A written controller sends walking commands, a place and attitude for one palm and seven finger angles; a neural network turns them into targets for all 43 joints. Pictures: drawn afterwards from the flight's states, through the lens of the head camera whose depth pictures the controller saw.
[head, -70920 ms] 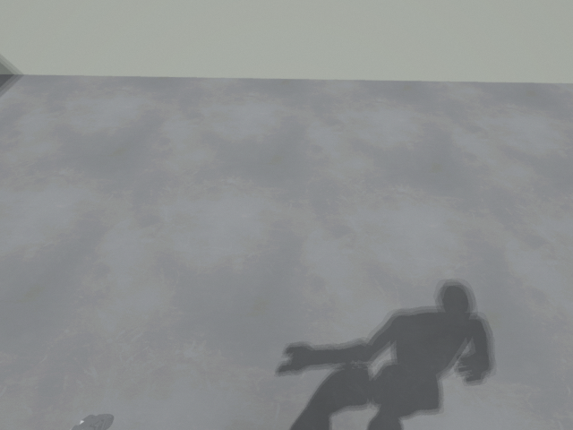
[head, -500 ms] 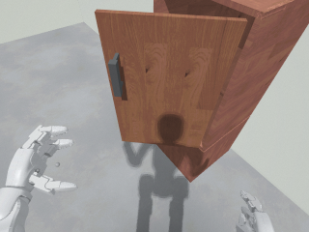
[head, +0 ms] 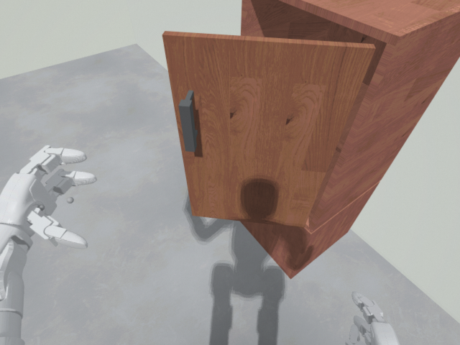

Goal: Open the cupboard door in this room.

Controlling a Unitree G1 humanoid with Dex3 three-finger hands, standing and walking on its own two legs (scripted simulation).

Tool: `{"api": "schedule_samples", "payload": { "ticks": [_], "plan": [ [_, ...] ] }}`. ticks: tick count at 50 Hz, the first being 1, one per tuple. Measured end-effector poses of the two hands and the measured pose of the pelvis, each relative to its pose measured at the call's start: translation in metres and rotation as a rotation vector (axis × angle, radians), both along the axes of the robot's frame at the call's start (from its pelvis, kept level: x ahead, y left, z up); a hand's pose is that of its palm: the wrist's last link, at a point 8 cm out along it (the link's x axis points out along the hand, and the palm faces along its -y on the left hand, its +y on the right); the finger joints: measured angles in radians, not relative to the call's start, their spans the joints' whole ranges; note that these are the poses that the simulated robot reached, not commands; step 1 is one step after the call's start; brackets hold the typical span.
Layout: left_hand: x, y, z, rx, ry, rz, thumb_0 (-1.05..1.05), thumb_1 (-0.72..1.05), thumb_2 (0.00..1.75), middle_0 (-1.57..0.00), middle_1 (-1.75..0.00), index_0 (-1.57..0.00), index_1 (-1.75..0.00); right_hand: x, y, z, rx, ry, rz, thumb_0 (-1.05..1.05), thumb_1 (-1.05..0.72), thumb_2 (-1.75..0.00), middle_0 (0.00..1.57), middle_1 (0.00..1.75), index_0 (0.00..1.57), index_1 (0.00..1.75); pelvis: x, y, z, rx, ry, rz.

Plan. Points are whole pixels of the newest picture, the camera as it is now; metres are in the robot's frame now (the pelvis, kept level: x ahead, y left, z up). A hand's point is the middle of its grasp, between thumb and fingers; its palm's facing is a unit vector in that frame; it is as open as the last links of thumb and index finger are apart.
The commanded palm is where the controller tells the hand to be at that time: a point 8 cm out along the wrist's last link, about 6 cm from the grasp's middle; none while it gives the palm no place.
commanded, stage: raise the hand with hooked fingers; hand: left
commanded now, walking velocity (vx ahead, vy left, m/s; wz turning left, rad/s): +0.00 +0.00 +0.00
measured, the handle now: (190, 121) +0.53 +0.13 +0.10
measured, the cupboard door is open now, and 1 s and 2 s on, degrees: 47 47 47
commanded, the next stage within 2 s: move the hooked fingers beside the handle in 0.42 s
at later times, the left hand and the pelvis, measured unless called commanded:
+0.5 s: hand (72, 201) +0.29 +0.28 +0.12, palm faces +0.02 -1.00 -0.06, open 14.0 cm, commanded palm +0.26 +0.32 +0.12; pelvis +0.00 +0.00 +0.00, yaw +0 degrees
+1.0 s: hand (98, 180) +0.34 +0.26 +0.12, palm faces +0.02 -1.00 -0.04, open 14.0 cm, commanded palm +0.32 +0.30 +0.12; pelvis +0.00 -0.01 +0.00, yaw +0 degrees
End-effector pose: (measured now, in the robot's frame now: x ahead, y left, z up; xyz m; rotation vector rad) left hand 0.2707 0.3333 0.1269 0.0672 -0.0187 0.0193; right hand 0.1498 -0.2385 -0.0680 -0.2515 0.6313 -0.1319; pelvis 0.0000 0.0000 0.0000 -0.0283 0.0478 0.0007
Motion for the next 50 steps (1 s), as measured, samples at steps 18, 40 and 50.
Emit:
{"api": "schedule_samples", "payload": {
  "ticks": [18,40,50],
  "plan": [
    [0.000,-0.001,-0.009,-0.003,0.025,0.004,-0.01,-0.50,0.30,-0.30,-1.20,-0.30,-1.20,-0.001,0.000,0.001,-0.010,0.012,-0.003,0.02,-0.90,-0.90,0.20,0.30,0.20,0.30,0.002,0.003,0.002,0.002,0.000,0.000],
    [0.024,-0.024,-0.003,-0.020,0.007,-0.028,-0.01,-0.50,0.30,-0.30,-1.20,-0.30,-1.20,0.002,-0.011,-0.004,-0.006,0.028,-0.011,0.02,-0.90,-0.90,0.20,0.30,0.20,0.30,0.003,-0.007,0.001,0.010,0.012,0.003],
    [0.048,-0.023,-0.008,-0.030,0.034,0.000,-0.01,-0.50,0.30,-0.30,-1.20,-0.30,-1.20,-0.021,-0.027,-0.011,-0.014,0.097,-0.057,0.02,-0.90,-0.90,0.20,0.30,0.20,0.30,0.002,-0.013,0.000,0.011,0.031,-0.007]
  ]
}}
